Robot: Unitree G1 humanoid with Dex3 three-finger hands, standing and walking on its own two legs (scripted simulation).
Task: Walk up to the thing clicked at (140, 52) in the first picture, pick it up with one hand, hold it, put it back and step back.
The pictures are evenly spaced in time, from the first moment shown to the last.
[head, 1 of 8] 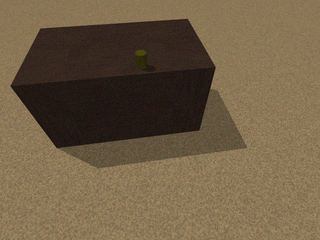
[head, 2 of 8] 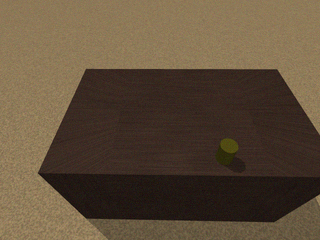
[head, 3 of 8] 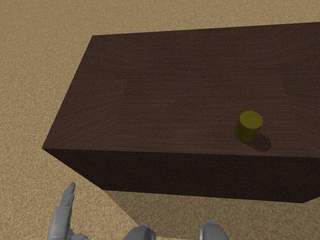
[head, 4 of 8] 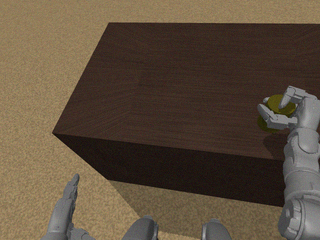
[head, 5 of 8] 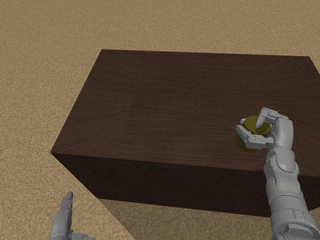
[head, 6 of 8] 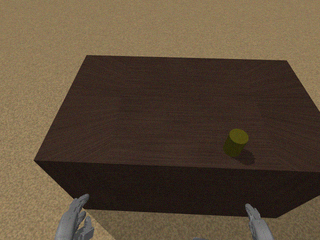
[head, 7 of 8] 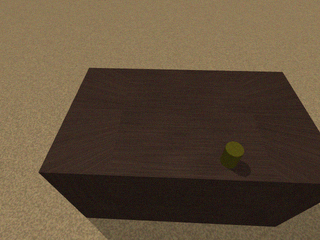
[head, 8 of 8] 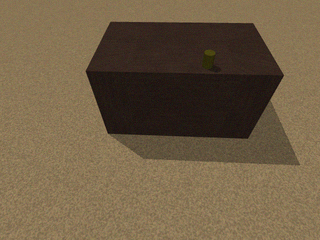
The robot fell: no
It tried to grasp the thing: yes
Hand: right
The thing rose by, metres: 0.22
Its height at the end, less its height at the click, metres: +0.00
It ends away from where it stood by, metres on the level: 0.01
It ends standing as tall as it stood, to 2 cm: yes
